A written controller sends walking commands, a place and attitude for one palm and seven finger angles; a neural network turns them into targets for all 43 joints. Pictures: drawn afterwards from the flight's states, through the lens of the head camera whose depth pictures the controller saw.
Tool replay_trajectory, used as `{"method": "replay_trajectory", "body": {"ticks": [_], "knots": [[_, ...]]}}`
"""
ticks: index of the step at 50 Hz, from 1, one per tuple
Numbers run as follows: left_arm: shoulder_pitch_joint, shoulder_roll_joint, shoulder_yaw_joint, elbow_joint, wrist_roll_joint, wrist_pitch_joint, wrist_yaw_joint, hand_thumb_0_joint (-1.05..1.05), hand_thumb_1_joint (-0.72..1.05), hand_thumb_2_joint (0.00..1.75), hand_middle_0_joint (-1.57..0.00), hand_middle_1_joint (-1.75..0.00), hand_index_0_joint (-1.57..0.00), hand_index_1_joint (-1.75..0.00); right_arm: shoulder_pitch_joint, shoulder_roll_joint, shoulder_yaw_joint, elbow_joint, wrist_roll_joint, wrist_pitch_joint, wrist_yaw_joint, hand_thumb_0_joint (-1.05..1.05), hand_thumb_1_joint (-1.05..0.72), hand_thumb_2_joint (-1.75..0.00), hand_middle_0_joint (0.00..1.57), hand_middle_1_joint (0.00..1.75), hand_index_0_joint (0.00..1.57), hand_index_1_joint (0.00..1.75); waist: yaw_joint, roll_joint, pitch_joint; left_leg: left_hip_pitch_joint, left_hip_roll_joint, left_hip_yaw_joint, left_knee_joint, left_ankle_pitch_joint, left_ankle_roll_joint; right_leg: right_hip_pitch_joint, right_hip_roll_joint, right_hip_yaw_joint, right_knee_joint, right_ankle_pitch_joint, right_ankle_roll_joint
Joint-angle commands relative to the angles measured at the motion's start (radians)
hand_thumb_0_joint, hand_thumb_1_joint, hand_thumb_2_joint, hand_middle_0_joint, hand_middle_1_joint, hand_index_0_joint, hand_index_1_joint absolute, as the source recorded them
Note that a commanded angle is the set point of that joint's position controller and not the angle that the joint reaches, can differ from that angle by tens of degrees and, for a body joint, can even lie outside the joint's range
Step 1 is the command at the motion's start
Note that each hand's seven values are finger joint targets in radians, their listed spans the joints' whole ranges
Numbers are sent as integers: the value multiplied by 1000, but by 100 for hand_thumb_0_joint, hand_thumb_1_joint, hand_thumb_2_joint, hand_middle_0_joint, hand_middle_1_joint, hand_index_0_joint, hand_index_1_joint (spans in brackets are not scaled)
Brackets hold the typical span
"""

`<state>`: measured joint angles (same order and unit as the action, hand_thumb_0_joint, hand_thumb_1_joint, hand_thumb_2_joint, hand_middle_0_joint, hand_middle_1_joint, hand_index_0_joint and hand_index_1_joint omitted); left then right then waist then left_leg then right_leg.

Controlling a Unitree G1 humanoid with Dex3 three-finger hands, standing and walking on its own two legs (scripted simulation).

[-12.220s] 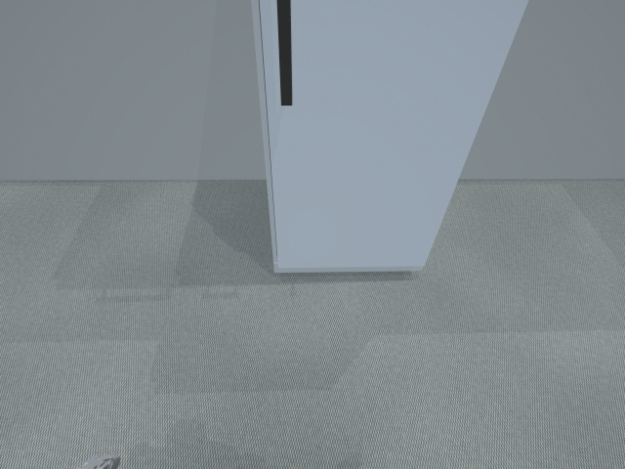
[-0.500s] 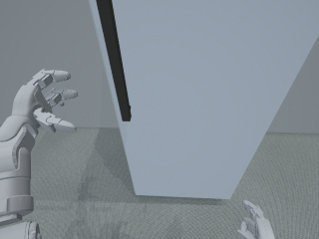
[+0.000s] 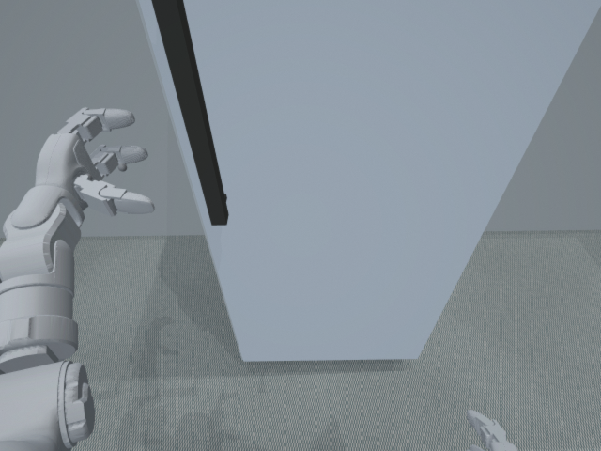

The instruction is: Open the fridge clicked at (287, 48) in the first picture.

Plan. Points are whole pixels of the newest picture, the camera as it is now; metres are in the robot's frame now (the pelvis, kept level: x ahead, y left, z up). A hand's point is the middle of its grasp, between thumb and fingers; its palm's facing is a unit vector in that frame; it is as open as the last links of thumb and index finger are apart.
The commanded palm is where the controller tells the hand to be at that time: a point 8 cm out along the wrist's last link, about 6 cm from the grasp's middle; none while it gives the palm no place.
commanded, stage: move the hooked fingers beside the handle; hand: left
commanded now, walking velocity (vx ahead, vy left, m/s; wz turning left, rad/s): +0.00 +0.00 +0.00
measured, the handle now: (196, 100) +0.50 +0.17 +0.24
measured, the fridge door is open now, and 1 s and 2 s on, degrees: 0 0 0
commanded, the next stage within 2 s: feel for the door with the fingertips in 1.48 s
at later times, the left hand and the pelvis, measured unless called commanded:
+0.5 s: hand (153, 144) +0.45 +0.22 +0.20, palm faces +0.08 -1.00 +0.00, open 14.0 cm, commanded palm +0.42 +0.28 +0.20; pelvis +0.01 +0.00 +0.00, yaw -1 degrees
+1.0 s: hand (147, 152) +0.43 +0.23 +0.20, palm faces +0.08 -1.00 +0.00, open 14.0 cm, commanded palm +0.41 +0.28 +0.20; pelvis +0.01 +0.00 +0.00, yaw +0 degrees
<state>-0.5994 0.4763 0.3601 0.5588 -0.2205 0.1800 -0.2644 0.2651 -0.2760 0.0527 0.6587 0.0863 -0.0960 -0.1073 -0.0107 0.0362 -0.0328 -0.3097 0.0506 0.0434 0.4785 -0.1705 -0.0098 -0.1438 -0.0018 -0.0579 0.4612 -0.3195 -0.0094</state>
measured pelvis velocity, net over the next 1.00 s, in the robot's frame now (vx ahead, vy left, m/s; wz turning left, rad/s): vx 0.01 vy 0.00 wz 0.00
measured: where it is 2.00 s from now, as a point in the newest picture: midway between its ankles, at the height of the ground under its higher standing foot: outside the picture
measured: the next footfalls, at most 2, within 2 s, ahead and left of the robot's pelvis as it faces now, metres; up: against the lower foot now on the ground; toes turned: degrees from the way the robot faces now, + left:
none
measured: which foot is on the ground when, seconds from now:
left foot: down 0.00-1.00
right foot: down 0.00-1.00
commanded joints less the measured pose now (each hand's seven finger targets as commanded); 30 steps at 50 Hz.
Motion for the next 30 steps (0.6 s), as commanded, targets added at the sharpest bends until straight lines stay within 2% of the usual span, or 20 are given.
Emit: {"method": "replay_trajectory", "body": {"ticks": [1, 4, 6, 8, 9, 11, 13, 14, 15, 17, 19, 21, 22, 23, 24, 25, 26, 28, 29, 30], "knots": [[-466, 270, 53, -152, -17, -89, -21, 0, -50, 30, -30, -120, -30, -120, -67, -135, -56, -135, 5, -44, -10, 0, -90, -90, 20, 30, 20, 30, -8, 31, -240, 260, -41, -31, -10, 140, 53, -131, 18, 24, -75, 312, 0], [-482, 247, 29, -143, -15, -95, -19, 0, -50, 30, -30, -120, -30, -120, -50, -141, -62, -142, 4, -43, -6, 0, -90, -90, 20, 30, 20, 30, -6, 10, -259, 265, -38, -36, -7, 145, 55, -134, 22, 16, -70, 297, -3], [-528, 261, 35, -110, -10, -95, -9, 0, -50, 30, -30, -120, -30, -120, -41, -145, -65, -128, 4, -38, -8, 0, -90, -90, 20, 30, 20, 30, -17, 15, -239, 257, -37, -37, -7, 128, 54, -159, 21, 20, -71, 286, -1], [-558, 247, 25, -110, -4, -102, -1, 0, -50, 30, -30, -120, -30, -120, -29, -145, -67, -127, 1, -37, -5, 0, -90, -90, 20, 30, 20, 30, -19, 21, -259, 268, -37, -40, -4, 132, 53, -167, 22, 20, -67, 282, -2], [-563, 278, 47, -111, -3, -115, 9, 0, -50, 30, -30, -120, -30, -120, -20, -148, -70, -125, -1, -36, -5, 0, -90, -90, 20, 30, 20, 30, -17, -4, -274, 264, -36, -35, 2, 146, 57, -145, 22, 20, -68, 293, -2], [-586, 285, 55, -97, 9, -126, 19, 0, -50, 30, -30, -120, -30, -120, -14, -148, -70, -121, -5, -32, -2, 0, -90, -90, 20, 30, 20, 30, -16, 23, -289, 263, -36, -37, 2, 164, 54, -139, 21, 23, -56, 317, -3], [-613, 242, 18, -94, 17, -137, 23, 0, -50, 30, -30, -120, -30, -120, -8, -144, -70, -120, -5, -30, 2, 0, -90, -90, 20, 30, 20, 30, -24, 54, -289, 281, -35, -40, 4, 165, 50, -161, 24, 19, -54, 306, -5], [-584, 259, 37, -56, 14, -140, 28, 0, -50, 30, -30, -120, -30, -120, 6, -146, -73, -116, -6, -28, 1, 0, -90, -90, 20, 30, 20, 30, -22, -1, -281, 262, -33, -35, 9, 165, 57, -145, 24, 19, -57, 310, -3], [-602, 285, 57, -55, 16, -145, 30, 0, -50, 30, -30, -120, -30, -120, 6, -152, -74, -113, -8, -26, 1, 0, -90, -90, 20, 30, 20, 30, -19, -2, -289, 257, -32, -36, 8, 171, 56, -142, 23, 22, -52, 327, -2], [-625, 273, 40, -19, 25, -145, 28, 0, -50, 30, -30, -120, -30, -120, 13, -150, -72, -109, -8, -20, 2, 0, -90, -90, 20, 30, 20, 30, -25, 25, -278, 249, -34, -31, 10, 170, 54, -152, 22, 24, -48, 331, -3], [-640, 297, 54, 10, 30, -156, 30, 0, -50, 30, -30, -120, -30, -120, 33, -154, -77, -104, -10, -15, 1, 0, -90, -90, 20, 30, 20, 30, -29, -6, -294, 248, -33, -29, 20, 186, 58, -143, 23, 22, -45, 345, -1], [-663, 284, 44, 22, 34, -164, 29, 0, -50, 30, -30, -120, -30, -120, 33, -152, -78, -105, -10, -12, 3, 0, -90, -90, 20, 30, 20, 30, -32, 15, -303, 252, -33, -29, 23, 189, 56, -153, 22, 27, -39, 356, 0], [-649, 296, 61, 23, 35, -169, 29, 0, -50, 30, -30, -120, -30, -120, 40, -152, -79, -105, -12, -11, 5, 0, -90, -90, 20, 30, 20, 30, -25, 17, -311, 259, -33, -31, 24, 201, 55, -150, 24, 25, -36, 365, -2], [-626, 282, 49, 22, 35, -171, 24, 0, -50, 30, -30, -120, -30, -120, 39, -152, -79, -112, -11, -9, 7, 0, -90, -90, 20, 30, 20, 30, -20, 28, -318, 257, -34, -27, 25, 207, 54, -143, 24, 26, -32, 372, -3], [-603, 296, 65, 23, 31, -180, 24, 0, -50, 30, -30, -120, -30, -120, 45, -154, -82, -114, -12, -7, 7, 0, -90, -90, 20, 30, 20, 30, -18, -4, -332, 254, -34, -23, 32, 226, 58, -120, 24, 23, -29, 394, -2], [-584, 304, 74, 19, 30, -178, 21, 0, -50, 30, -30, -120, -30, -120, 39, -154, -81, -118, -10, -3, 8, 0, -90, -90, 20, 30, 20, 30, -10, 7, -327, 246, -33, -25, 28, 229, 57, -119, 24, 26, -25, 404, -2], [-593, 281, 56, 11, 27, -177, 15, 0, -50, 30, -30, -120, -30, -120, 37, -153, -81, -120, -9, -2, 10, 0, -90, -90, 20, 30, 20, 30, -19, 0, -318, 249, -34, -20, 29, 230, 58, -125, 24, 26, -27, 414, 0], [-566, 283, 62, -13, 25, -172, 10, 0, -50, 30, -30, -120, -30, -120, 34, -152, -83, -128, -8, 4, 11, 0, -90, -90, 20, 30, 20, 30, -11, 23, -318, 256, -32, -20, 30, 241, 56, -130, 26, 24, -22, 416, -2], [-556, 261, 46, -39, 17, -174, 10, 0, -50, 30, -30, -120, -30, -120, 34, -150, -83, -134, -7, 4, 12, 0, -90, -90, 20, 30, 20, 30, -12, 6, -329, 259, -33, -19, 34, 259, 59, -110, 26, 21, -22, 431, -3], [-543, 274, 64, -61, 13, -169, 10, 0, -50, 30, -30, -120, -30, -120, 24, -150, -86, -137, -6, 3, 13, 0, -90, -90, 20, 30, 20, 30, -7, 10, -331, 265, -32, -18, 33, 257, 59, -117, 27, 23, -23, 437, 0]]}}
